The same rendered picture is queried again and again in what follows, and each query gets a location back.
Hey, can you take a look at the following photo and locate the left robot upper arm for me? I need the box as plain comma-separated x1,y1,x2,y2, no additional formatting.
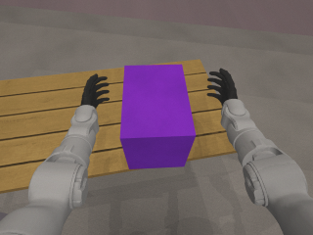
0,162,89,235

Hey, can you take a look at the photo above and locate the robot left hand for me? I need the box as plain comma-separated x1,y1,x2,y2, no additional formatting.
80,74,110,110

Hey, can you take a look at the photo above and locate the right robot upper arm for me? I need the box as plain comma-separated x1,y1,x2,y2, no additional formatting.
243,154,313,235

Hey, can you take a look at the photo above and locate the carton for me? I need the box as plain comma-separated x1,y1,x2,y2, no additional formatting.
119,64,197,169

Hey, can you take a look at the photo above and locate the robot right hand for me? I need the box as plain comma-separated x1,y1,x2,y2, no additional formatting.
206,69,238,106

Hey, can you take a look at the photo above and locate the table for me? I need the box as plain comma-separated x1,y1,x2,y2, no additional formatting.
0,59,237,220

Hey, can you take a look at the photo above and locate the left robot forearm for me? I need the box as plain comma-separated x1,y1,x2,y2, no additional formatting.
27,105,100,201

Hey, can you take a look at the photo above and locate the right robot forearm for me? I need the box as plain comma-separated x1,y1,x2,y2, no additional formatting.
220,99,308,193

